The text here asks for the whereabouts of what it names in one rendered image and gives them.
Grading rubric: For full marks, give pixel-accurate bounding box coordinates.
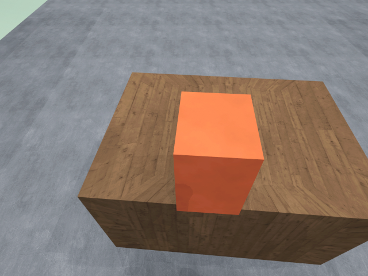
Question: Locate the pedestal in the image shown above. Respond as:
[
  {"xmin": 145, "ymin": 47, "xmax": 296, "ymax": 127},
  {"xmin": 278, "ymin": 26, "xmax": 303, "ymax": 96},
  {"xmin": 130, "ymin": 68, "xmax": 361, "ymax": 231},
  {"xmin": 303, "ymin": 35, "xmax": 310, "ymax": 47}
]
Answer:
[{"xmin": 78, "ymin": 72, "xmax": 368, "ymax": 265}]

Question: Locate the carton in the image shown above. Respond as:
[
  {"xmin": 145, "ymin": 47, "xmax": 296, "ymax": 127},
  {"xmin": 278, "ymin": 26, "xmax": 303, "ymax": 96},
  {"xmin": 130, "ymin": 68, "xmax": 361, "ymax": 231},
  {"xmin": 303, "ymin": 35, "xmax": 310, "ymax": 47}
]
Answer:
[{"xmin": 173, "ymin": 91, "xmax": 264, "ymax": 215}]

